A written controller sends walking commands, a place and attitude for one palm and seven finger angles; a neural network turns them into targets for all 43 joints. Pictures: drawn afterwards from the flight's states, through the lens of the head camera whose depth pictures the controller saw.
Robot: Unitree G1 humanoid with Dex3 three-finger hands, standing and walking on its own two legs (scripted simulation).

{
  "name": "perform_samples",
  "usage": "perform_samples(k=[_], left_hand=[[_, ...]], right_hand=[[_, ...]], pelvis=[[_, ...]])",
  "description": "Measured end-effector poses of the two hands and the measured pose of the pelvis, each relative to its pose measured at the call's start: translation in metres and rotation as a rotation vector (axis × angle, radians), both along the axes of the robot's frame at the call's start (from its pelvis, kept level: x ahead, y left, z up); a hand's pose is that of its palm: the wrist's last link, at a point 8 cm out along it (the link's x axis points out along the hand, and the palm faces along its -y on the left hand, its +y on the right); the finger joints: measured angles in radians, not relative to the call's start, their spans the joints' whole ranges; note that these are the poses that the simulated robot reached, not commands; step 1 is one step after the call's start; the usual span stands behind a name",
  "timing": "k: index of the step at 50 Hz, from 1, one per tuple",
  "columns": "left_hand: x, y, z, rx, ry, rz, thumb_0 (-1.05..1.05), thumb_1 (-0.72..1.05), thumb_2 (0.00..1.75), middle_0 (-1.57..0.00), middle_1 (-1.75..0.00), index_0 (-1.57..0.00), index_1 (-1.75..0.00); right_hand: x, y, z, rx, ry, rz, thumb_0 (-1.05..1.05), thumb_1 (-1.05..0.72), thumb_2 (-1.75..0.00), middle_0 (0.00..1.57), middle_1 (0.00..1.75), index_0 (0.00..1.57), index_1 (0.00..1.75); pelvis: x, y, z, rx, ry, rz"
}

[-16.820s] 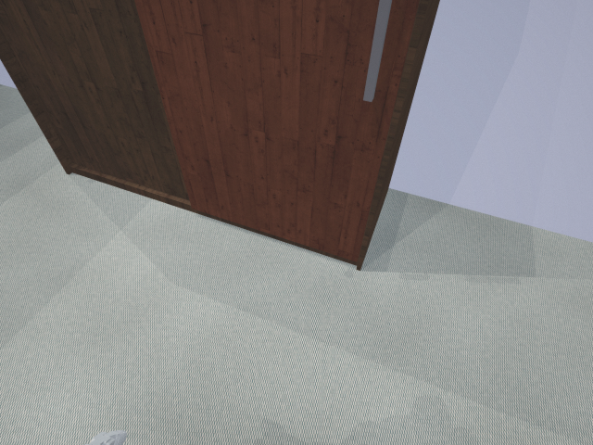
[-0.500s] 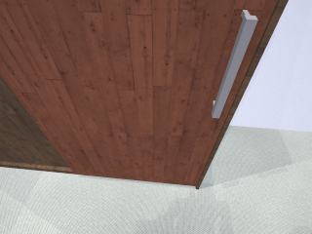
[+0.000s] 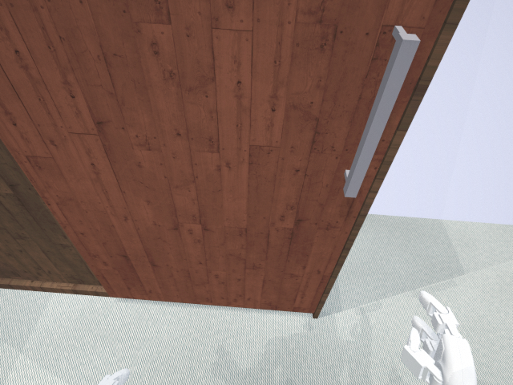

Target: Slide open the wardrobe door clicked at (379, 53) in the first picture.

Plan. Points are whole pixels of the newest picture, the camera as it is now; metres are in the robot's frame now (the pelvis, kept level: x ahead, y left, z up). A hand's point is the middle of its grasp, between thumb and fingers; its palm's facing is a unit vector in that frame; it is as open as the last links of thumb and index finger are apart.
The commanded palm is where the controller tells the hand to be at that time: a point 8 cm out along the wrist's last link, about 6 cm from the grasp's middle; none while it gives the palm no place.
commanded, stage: raise the hand with hooked fingers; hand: right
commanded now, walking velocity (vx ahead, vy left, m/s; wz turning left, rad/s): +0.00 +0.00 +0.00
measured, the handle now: (370, 124) +0.51 -0.15 +0.17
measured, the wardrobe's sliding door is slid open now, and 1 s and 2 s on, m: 0.00 0.00 0.00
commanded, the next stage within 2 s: move the hooked fingers beside the handle in 1.94 s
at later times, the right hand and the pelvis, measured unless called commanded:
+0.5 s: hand (427, 351) +0.18 -0.21 +0.04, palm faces -0.05 +0.99 -0.10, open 10.1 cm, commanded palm +0.15 -0.28 +0.05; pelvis -0.02 +0.02 -0.04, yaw -2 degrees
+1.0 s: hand (497, 292) +0.23 -0.27 +0.12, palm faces +0.06 +0.99 -0.09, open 13.0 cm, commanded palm +0.20 -0.32 +0.13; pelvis +0.00 -0.02 -0.01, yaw +0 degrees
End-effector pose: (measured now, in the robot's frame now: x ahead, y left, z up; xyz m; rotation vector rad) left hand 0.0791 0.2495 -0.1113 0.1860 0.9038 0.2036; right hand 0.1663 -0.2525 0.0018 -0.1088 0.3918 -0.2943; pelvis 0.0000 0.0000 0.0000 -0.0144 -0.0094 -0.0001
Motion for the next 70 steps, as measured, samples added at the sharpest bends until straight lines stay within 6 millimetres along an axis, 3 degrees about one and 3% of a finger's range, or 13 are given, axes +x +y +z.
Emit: perform_samples(k=[3, 6, 12, 16, 22, 26, 30, 37, 44, 52, 56, 62, 70], left_hand=[[0.032, 0.003, 0.008, -0.007, -0.164, -0.011, 0.01, 0.90, 0.89, -0.20, -0.30, -0.20, -0.30], [0.060, 0.009, 0.017, -0.008, -0.281, -0.033, 0.01, 0.90, 0.89, -0.20, -0.30, -0.20, -0.30], [0.097, 0.024, 0.036, 0.068, -0.391, -0.107, 0.01, 0.90, 0.89, -0.20, -0.30, -0.20, -0.30], [0.109, 0.022, 0.036, 0.115, -0.388, -0.169, 0.01, 0.90, 0.89, -0.20, -0.30, -0.20, -0.30], [0.105, 0.001, 0.014, 0.079, -0.348, -0.213, 0.01, 0.90, 0.89, -0.20, -0.30, -0.20, -0.30], [0.085, -0.014, 0.008, 0.022, -0.319, -0.154, 0.02, 0.90, 0.89, -0.20, -0.30, -0.20, -0.30], [0.063, -0.020, 0.012, -0.004, -0.298, -0.079, 0.02, 0.90, 0.89, -0.21, -0.30, -0.20, -0.31], [0.046, -0.020, 0.017, 0.024, -0.248, -0.080, 0.02, 0.90, 0.89, -0.21, -0.30, -0.20, -0.30], [0.064, -0.026, 0.030, 0.059, -0.288, -0.108, 0.02, 0.90, 0.89, -0.21, -0.30, -0.20, -0.30], [0.096, -0.050, 0.056, 0.034, -0.407, -0.162, 0.02, 0.90, 0.89, -0.20, -0.30, -0.20, -0.30], [0.105, -0.059, 0.060, 0.003, -0.431, -0.183, 0.02, 0.90, 0.89, -0.20, -0.30, -0.20, -0.30], [0.107, -0.063, 0.060, -0.014, -0.410, -0.202, 0.02, 0.90, 0.89, -0.21, -0.30, -0.20, -0.31], [0.097, -0.053, 0.056, -0.018, -0.372, -0.193, 0.02, 0.90, 0.89, -0.21, -0.30, -0.20, -0.31]], right_hand=[[0.030, 0.011, 0.043, -0.001, -0.313, 0.101, 0.01, -0.82, -0.86, 0.21, 0.35, 0.20, 0.36], [0.029, 0.021, 0.039, 0.023, -0.433, 0.246, 0.01, -0.77, -0.83, 0.21, 0.39, 0.20, 0.39], [-0.033, 0.008, -0.025, 0.135, -0.196, 0.252, 0.01, -0.63, -0.78, 0.23, 0.47, 0.22, 0.48], [-0.066, -0.015, -0.009, 0.055, -0.277, 0.094, 0.02, -0.54, -0.74, 0.24, 0.53, 0.23, 0.54], [-0.035, -0.017, 0.043, -0.036, -0.550, 0.222, 0.02, -0.40, -0.68, 0.24, 0.62, 0.23, 0.62], [0.010, -0.014, 0.040, 0.035, -0.400, 0.400, 0.01, -0.30, -0.64, 0.24, 0.68, 0.24, 0.68], [0.031, -0.030, 0.044, 0.091, -0.286, 0.358, 0.01, -0.21, -0.60, 0.26, 0.74, 0.25, 0.75], [0.026, -0.056, 0.086, 0.024, -0.453, 0.222, 0.01, -0.05, -0.53, 0.26, 0.84, 0.26, 0.85], [0.032, -0.057, 0.081, 0.047, -0.355, 0.295, 0.00, 0.11, -0.46, 0.28, 0.95, 0.27, 0.95], [0.044, -0.082, 0.140, -0.017, -0.539, 0.247, 0.00, 0.30, -0.38, 0.29, 1.07, 0.29, 1.08], [0.049, -0.092, 0.149, 0.005, -0.491, 0.233, 0.00, 0.39, -0.34, 0.30, 1.13, 0.29, 1.13], [0.052, -0.088, 0.151, 0.014, -0.396, 0.245, -0.01, 0.46, -0.31, 0.30, 1.17, 0.29, 1.18], [0.058, -0.096, 0.201, -0.036, -0.546, 0.219, -0.01, 0.50, -0.30, 0.31, 1.19, 0.30, 1.20]], pelvis=[[-0.005, 0.004, -0.009, 0.000, 0.049, 0.006], [-0.011, 0.012, -0.022, -0.005, 0.092, 0.021], [-0.014, 0.021, -0.040, 0.001, 0.129, 0.012], [-0.013, 0.023, -0.045, 0.027, 0.129, -0.018], [-0.021, 0.020, -0.049, 0.061, 0.115, -0.047], [-0.022, 0.015, -0.042, 0.054, 0.115, -0.028], [-0.016, 0.007, -0.032, 0.043, 0.112, 0.002], [-0.005, -0.008, -0.024, 0.044, 0.099, 0.007], [-0.005, -0.020, -0.018, 0.047, 0.070, -0.005], [-0.004, -0.022, -0.010, 0.048, 0.022, -0.009], [-0.005, -0.022, -0.007, 0.046, 0.007, -0.014], [-0.009, -0.019, -0.003, 0.040, -0.010, -0.018], [-0.009, -0.009, 0.001, 0.037, -0.035, -0.022]])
